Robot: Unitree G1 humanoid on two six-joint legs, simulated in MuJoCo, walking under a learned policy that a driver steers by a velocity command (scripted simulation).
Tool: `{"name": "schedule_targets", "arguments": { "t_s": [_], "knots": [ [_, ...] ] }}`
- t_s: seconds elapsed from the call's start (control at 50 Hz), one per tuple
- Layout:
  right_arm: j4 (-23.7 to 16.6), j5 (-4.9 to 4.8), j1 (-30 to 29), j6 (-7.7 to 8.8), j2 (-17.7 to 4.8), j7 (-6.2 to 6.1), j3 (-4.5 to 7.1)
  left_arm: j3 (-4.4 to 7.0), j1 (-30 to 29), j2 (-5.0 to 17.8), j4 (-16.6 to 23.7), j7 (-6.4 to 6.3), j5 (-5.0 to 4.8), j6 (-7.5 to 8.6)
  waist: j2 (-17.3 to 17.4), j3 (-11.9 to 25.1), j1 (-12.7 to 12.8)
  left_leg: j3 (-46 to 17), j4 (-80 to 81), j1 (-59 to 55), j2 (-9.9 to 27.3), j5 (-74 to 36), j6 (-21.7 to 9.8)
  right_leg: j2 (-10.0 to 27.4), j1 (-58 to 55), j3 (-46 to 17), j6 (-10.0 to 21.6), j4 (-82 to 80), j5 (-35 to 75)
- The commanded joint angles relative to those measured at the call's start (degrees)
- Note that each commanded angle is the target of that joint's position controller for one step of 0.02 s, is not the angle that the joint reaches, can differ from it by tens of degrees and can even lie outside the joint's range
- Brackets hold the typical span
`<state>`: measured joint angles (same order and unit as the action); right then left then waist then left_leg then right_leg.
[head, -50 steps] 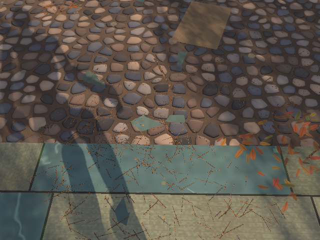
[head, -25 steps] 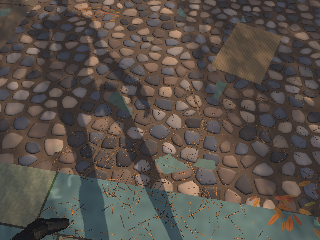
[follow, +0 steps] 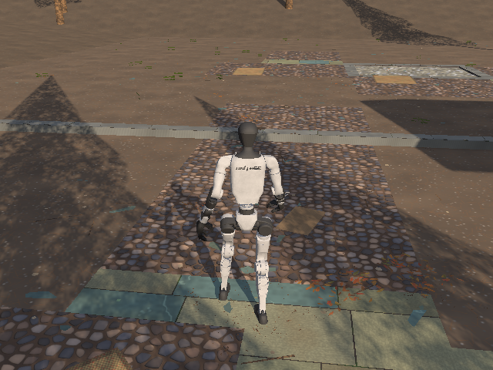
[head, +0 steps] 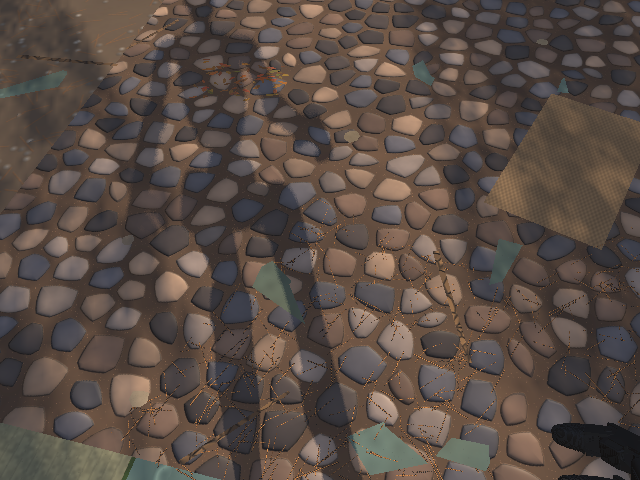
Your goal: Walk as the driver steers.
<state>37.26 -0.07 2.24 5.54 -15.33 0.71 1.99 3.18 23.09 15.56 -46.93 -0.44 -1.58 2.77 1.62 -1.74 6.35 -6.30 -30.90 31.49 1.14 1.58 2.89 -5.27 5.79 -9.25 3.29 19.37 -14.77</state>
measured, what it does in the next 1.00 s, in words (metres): walks ahead, turning right: left foot, then right foot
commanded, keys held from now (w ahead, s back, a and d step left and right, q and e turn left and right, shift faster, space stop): w+e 0.62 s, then w+q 0.38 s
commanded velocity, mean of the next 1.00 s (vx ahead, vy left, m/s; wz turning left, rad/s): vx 0.50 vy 0.00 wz -0.33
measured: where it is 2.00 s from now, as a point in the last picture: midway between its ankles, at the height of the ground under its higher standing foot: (461, 240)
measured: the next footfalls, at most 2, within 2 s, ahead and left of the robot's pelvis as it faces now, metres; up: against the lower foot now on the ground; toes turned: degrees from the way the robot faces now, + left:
left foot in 0.10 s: +0.21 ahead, +0.14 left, +0.00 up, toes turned -8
right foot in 0.58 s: +0.43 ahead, -0.19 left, +0.00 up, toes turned -25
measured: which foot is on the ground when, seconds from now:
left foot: up 0.00-0.08, down 0.10-0.60, up 0.62-1.00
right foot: down 0.00-0.10, up 0.12-0.56, down 0.58-1.00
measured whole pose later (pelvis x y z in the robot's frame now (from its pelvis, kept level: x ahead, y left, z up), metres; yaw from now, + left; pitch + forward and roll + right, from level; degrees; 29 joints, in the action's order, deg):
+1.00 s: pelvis +0.51 -0.14 -0.01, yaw -19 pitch +1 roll -2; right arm 44.4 -1.3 9.8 3.4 -16.1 1.8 2.4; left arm 2.8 16.8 15.7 -44.4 0.6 0.6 4.7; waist 2.7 -1.3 2.8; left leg -2.5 -38.2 39.1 5.5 -6.7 0.4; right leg -4.9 -2.8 6.0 3.8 11.2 -15.2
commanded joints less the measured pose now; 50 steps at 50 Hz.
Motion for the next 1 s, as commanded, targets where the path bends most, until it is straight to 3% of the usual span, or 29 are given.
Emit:
{"name": "schedule_targets", "arguments": {
  "t_s": [0.02, 0.06, 0.08, 0.1, 0.12, 0.14, 0.16, 0.18, 0.2, 0.22, 0.26, 0.32, 0.42, 0.5, 0.54, 0.56, 0.58, 0.6, 0.62, 0.64, 0.66, 0.68, 0.7, 0.72, 0.76, 0.82, 0.9, 1.0],
  "knots": [
    [-4.8, -0.59, -3.8, 1.50, -5.9, 0.21, 1.93, 2.67, -0.5, 10.2, 3.5, -0.68, -0.24, 0.03, -7.5, 1.3, -2.9, 1.2, 3.7, -9.1, -2.3, -0.1, -0.6, 13.3, 4.0, -14.0, 7.3, -2.4, 9.0],
    [-3.4, -0.59, 1.3, 1.85, -7.4, -0.11, 2.88, 2.57, -1.8, 9.4, 4.0, -0.73, -0.15, -0.30, -8.1, 2.7, -6.3, 1.8, 7.1, -17.3, -1.7, 1.2, -2.8, 12.0, 4.9, -14.6, 5.6, 2.3, 10.1],
    [-2.4, -0.05, 6.8, 1.96, -9.2, -0.60, 3.70, 1.96, -2.5, 7.6, 4.6, -0.58, 0.25, -0.17, -7.3, 6.4, -9.2, 0.2, 7.3, -26.6, 1.3, 2.5, -4.9, 9.5, 7.7, -12.5, 3.8, 9.4, 11.2],
    [-1.4, 0.58, 15.8, 1.81, -12.6, -1.17, 4.63, 0.73, -2.4, 3.9, 5.9, -0.41, 1.35, 0.10, 0.0, 14.2, -12.7, -9.5, 6.5, -40.4, 11.6, 6.3, -8.6, 5.5, 15.0, -7.0, 1.7, 25.7, 1.6],
    [0.6, 0.82, 19.3, 0.75, -16.4, -0.80, 5.55, -0.24, 4.9, 1.3, 7.8, -0.43, -0.29, 0.73, 17.6, 19.2, -9.2, -33.8, 11.4, -52.8, 23.2, 17.5, -17.6, -0.3, 32.6, 0.1, -1.0, 41.5, -19.7],
    [0.4, -0.04, 17.9, 0.50, -11.3, -0.46, 4.64, 0.92, 3.9, 7.3, 6.4, -0.68, -1.13, 0.66, 11.6, 14.0, -10.1, -36.8, 13.8, -49.0, 23.0, 28.1, -17.3, 4.8, 39.4, -0.5, -1.8, 49.1, -17.9],
    [0.1, -0.20, 15.7, 0.44, -7.8, -0.53, 3.70, 1.73, -1.6, 9.8, 6.8, -0.64, -0.71, 0.36, 6.3, 7.2, -11.1, -27.6, 14.5, -42.8, 19.9, 25.0, -15.0, 6.5, 40.5, 0.1, -2.1, 51.0, -12.5],
    [0.1, 0.23, 13.0, 0.37, -6.6, -0.42, 3.14, 1.82, -3.8, 9.1, 7.0, -0.65, -0.16, 0.05, 3.1, 4.1, -10.0, -20.4, 15.6, -37.1, 17.2, 17.5, -13.7, 8.1, 38.7, 1.3, -2.7, 50.4, -8.4],
    [0.6, 0.47, 11.2, 0.26, -5.3, -0.34, 2.76, 1.94, -5.4, 8.5, 7.7, -0.44, 0.35, -0.08, 3.2, 1.7, -9.0, -15.7, 16.9, -33.0, 15.3, 11.8, -13.3, 9.4, 37.9, 1.5, -3.1, 48.4, -5.8],
    [1.0, 0.86, 10.3, 0.33, -4.8, -0.39, 2.53, 1.96, -5.7, 7.4, 8.1, -0.01, 0.19, -0.37, 4.5, 0.7, -7.9, -11.3, 18.3, -29.7, 13.7, 8.0, -12.7, 10.7, 35.8, 1.9, -3.2, 47.1, -4.1],
    [2.0, 0.56, 10.0, 0.77, -5.2, -0.35, 2.84, 1.46, -6.6, 5.0, 9.1, 0.50, -0.08, -0.93, 5.1, 0.3, -7.4, -6.0, 20.6, -26.9, 12.9, 3.1, -13.1, 11.5, 34.8, 3.4, -3.7, 45.1, -2.1],
    [3.5, 0.33, 10.5, 1.06, -7.6, -0.51, 3.67, 0.95, -10.0, 3.9, 11.2, 1.03, 0.40, -1.13, 3.0, -0.2, -7.4, -0.5, 22.4, -26.7, 13.6, -3.6, -14.4, 12.2, 36.3, 3.8, -4.7, 38.5, 3.5],
    [5.5, -0.17, 12.0, 0.37, -10.3, -0.92, 4.14, 0.12, -18.0, 3.2, 13.7, 2.81, 0.37, -0.36, 1.2, -1.4, -9.9, 9.2, 22.5, -27.5, 12.2, -7.3, -12.2, 10.9, 31.7, 7.8, -3.3, 23.0, 16.6],
    [7.4, -1.31, 14.8, -0.80, -12.4, -1.02, 4.76, 0.43, -22.6, 4.3, 16.5, 3.88, 0.25, -0.57, 1.5, -2.4, -10.2, 12.5, 19.2, -33.9, 14.4, -14.0, -10.3, 9.2, 30.7, 10.4, -0.5, 17.3, 12.1],
    [7.5, -1.65, 15.0, -1.59, -14.2, -1.38, 5.26, 1.48, -20.3, 6.4, 16.9, 4.00, 0.61, -0.95, 3.3, 0.4, -7.7, 14.8, 11.4, -36.1, 14.4, -32.5, -9.0, 5.6, 24.4, 13.7, 1.8, 16.6, 5.9],
    [7.4, -1.78, 14.8, -2.09, -14.8, -1.63, 5.40, 2.62, -14.8, 8.3, 15.9, 3.84, 0.66, -1.20, 3.5, 3.8, -4.3, 16.3, 2.9, -35.2, 13.6, -40.0, -8.1, 3.2, 16.6, 15.1, 3.5, 15.3, 4.8],
    [7.1, -1.68, 14.7, -2.28, -13.9, -1.93, 4.91, 4.46, -5.2, 11.3, 13.3, 3.13, 0.43, -1.56, 2.0, 8.7, 0.8, 17.8, -9.5, -28.9, 11.7, -38.4, -6.3, 1.3, 2.0, 14.6, 5.7, 12.5, 7.8],
    [5.9, 0.64, 17.1, -1.93, -9.6, -1.90, 3.26, 5.97, 2.5, 16.4, 11.7, 1.78, -0.01, -2.28, -7.9, 14.4, 2.1, 18.1, -28.6, -12.9, 8.3, -8.8, -3.7, 11.7, -15.8, -1.3, 9.7, 12.5, 10.2],
    [2.5, 1.11, 19.9, -0.28, -4.8, -1.02, 1.25, 5.85, -1.1, 20.0, 13.7, 1.96, -0.35, -1.54, -18.8, 22.5, -3.6, 9.0, -47.2, 8.5, -3.7, 32.2, -1.1, 24.4, -30.3, -35.5, 21.4, 2.6, -4.0],
    [3.3, -1.04, 15.0, 1.36, -10.8, -0.07, 2.47, 4.08, -0.2, 13.6, 13.9, 2.28, 0.25, -0.89, -9.2, 22.8, 0.8, 0.5, -49.4, 13.6, 0.1, 29.5, -2.4, 24.8, -28.8, -34.3, 18.4, -2.0, -7.8],
    [2.4, -2.85, 11.6, 1.93, -11.1, 0.31, 2.48, 3.20, -1.7, 11.0, 13.0, 2.29, 0.88, -0.26, -7.4, 14.6, 0.3, 2.0, -47.0, 15.0, 2.4, 24.9, -3.6, 23.3, -21.4, -25.2, 15.8, -2.1, -3.8],
    [2.9, -2.27, 11.0, 1.89, -10.0, -0.11, 2.15, 2.62, -5.3, 9.7, 12.8, 2.32, 1.00, 0.23, -2.1, 9.1, -2.5, 2.6, -42.0, 12.5, 5.3, 20.4, -3.6, 21.1, -12.1, -18.0, 13.8, -2.3, 3.7],
    [3.7, -1.10, 11.1, 1.37, -10.0, -0.44, 2.39, 1.93, -8.6, 7.5, 12.9, 2.20, 1.40, 0.59, -2.8, 6.9, -4.3, 2.6, -37.8, 8.9, 7.2, 18.0, -3.2, 19.1, -5.9, -12.7, 12.6, -3.0, 10.7],
    [4.5, -1.02, 13.0, 0.53, -9.8, -0.30, 2.43, 1.50, -10.2, 6.9, 13.1, 2.11, 2.09, 0.90, -4.7, 5.9, -6.1, 2.3, -36.8, 5.0, 8.2, 16.2, -3.0, 18.0, -1.1, -9.6, 12.2, -4.6, 14.4],
    [5.9, -0.95, 15.3, -0.99, -8.0, -0.31, 2.19, 1.58, -10.6, 7.1, 11.8, 2.08, 2.14, 1.90, -4.7, 5.1, -7.3, 2.9, -34.6, 2.3, 8.3, 13.8, -1.9, 17.5, 3.4, -5.0, 12.6, -7.6, 18.6],
    [5.1, -0.77, 11.5, -2.10, -6.6, -0.71, 1.82, 1.84, -9.5, 8.0, 9.3, 1.67, 2.39, 2.90, -3.7, 1.4, -6.6, 2.1, -27.8, 6.7, 8.3, 5.4, -0.6, 16.7, 4.3, 1.5, 11.5, -10.7, 20.7],
    [4.2, -1.16, 6.6, -1.38, -5.3, 0.16, 1.47, 1.68, -8.9, 8.1, 7.5, 1.03, 2.51, 3.10, -4.0, -0.8, -4.4, 2.6, -13.8, 5.7, 5.6, -8.7, -1.3, 14.6, 2.8, 9.6, 7.8, -12.4, 19.1],
    [1.0, -1.24, -0.2, -1.05, -3.9, 1.94, 0.73, 2.17, -4.9, 9.2, 3.9, 0.63, 1.76, 2.09, -3.0, -3.6, -1.3, 4.6, -4.4, 9.3, 3.9, -8.6, -3.6, 18.3, -7.5, 12.6, 6.9, -11.3, 22.0]
  ]
}}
